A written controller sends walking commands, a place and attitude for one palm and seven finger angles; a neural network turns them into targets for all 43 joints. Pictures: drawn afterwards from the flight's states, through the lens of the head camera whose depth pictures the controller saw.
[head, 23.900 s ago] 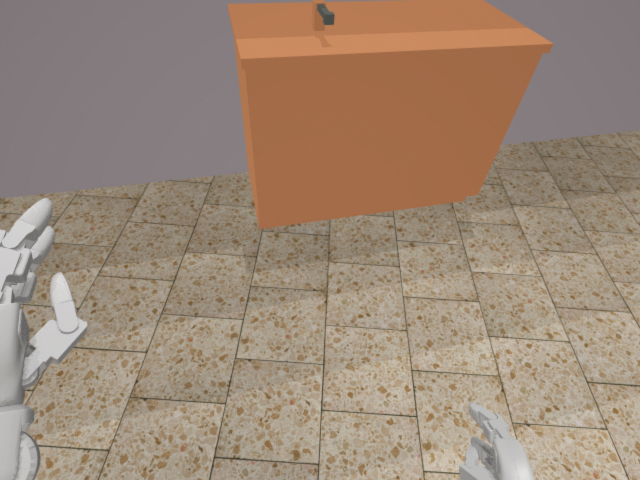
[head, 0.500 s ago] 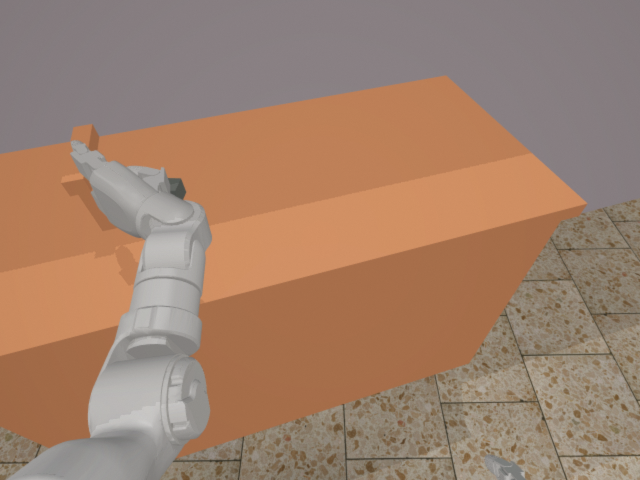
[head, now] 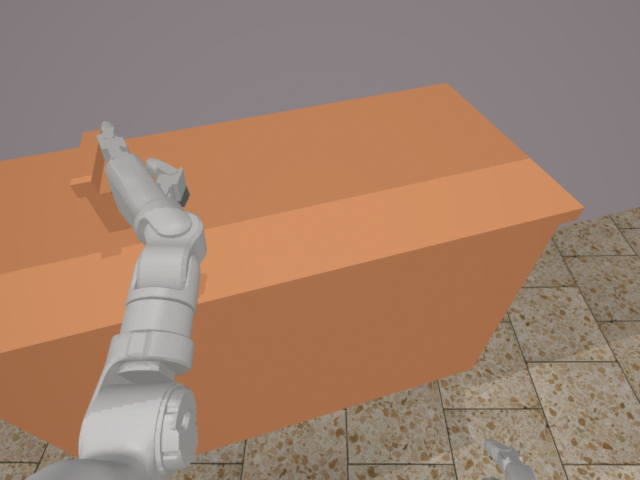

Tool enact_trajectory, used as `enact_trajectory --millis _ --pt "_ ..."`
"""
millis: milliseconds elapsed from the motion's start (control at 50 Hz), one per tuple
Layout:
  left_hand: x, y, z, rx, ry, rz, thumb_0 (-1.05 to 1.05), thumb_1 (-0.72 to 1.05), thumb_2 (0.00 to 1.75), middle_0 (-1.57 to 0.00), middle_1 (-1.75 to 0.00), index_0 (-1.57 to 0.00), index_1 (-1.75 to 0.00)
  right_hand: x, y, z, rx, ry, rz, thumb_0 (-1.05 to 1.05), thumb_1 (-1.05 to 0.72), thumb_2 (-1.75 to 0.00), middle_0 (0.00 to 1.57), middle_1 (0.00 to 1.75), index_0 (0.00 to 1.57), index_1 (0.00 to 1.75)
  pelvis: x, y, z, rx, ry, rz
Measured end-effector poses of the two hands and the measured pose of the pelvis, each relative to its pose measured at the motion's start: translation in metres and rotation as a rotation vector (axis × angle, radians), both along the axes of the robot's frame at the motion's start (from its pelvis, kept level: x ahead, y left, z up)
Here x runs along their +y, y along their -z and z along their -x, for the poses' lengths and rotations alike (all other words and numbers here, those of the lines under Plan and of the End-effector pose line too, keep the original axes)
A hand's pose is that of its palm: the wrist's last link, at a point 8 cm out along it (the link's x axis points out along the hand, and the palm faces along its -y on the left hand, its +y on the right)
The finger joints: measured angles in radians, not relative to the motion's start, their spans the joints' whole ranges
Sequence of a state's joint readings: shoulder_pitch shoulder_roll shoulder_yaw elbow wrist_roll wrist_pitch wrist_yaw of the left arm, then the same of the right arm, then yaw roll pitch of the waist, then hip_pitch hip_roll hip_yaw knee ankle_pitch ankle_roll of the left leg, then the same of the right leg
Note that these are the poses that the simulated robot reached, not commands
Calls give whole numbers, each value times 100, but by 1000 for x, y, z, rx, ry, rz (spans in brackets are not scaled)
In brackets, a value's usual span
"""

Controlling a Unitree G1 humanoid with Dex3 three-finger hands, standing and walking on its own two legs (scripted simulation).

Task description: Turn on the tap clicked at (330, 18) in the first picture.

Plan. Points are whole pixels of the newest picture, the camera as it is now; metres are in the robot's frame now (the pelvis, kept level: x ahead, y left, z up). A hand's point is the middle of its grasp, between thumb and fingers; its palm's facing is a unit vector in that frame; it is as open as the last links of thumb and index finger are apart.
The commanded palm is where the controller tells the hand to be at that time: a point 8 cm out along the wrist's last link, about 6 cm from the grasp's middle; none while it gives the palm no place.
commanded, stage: draw the hand back beside the body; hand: left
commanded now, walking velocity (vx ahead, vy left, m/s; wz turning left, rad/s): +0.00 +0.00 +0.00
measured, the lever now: (177, 194) +0.50 +0.26 +0.08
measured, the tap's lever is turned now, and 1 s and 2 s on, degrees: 70 70 70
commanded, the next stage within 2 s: step back with the hand held close in 1.36 s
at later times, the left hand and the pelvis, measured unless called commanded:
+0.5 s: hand (116, 260) +0.29 +0.23 +0.18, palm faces +0.37 -0.91 -0.20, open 7.6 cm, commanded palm +0.25 +0.27 +0.17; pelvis -0.03 +0.01 +0.01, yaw +0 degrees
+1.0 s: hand (47, 335) +0.21 +0.26 +0.17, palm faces +0.41 -0.86 -0.29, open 7.4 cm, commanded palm +0.16 +0.30 +0.18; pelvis -0.01 +0.02 +0.01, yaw +0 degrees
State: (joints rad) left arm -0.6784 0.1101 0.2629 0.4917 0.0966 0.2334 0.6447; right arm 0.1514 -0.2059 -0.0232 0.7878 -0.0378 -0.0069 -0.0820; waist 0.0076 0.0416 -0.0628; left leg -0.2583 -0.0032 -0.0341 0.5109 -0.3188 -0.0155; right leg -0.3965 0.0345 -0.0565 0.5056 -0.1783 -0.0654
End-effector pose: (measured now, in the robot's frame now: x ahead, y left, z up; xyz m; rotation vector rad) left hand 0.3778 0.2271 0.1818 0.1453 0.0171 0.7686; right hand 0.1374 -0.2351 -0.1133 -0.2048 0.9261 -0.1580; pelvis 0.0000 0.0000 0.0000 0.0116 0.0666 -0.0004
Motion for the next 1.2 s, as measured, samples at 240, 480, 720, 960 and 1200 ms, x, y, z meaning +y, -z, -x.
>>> enact_trajectory --millis 240,480,720,960,1200 --pt "32 22 65 -8 381 -80 1 89 90 -17 -18 -17 -18 -11 -21 12 -133 66 -25 1 -90 -90 20 30 20 30 -2 -5 6 -125 46 2" --pt "43 -3 124 -175 417 -196 1 90 90 -17 -21 -17 -21 21 -39 -16 -240 -99 -39 2 -90 -90 20 30 20 30 8 -7 26 -159 6 1" --pt "58 6 161 -154 426 -216 1 89 90 -19 -25 -19 -25 48 -48 -22 -276 -133 -69 1 -90 -90 20 30 20 30 16 -10 20 -184 19 6" --pt "74 4 201 -128 377 -271 1 89 90 -20 -29 -20 -29 45 -44 -26 -241 -158 -45 2 -90 -90 20 30 20 30 20 -11 10 -184 8 13" --pt "78 -2 234 -105 339 -327 1 89 90 -21 -30 -21 -30 48 -53 -43 -301 -186 -36 2 -90 -90 20 30 20 30 20 -10 6 -186 -3 17"
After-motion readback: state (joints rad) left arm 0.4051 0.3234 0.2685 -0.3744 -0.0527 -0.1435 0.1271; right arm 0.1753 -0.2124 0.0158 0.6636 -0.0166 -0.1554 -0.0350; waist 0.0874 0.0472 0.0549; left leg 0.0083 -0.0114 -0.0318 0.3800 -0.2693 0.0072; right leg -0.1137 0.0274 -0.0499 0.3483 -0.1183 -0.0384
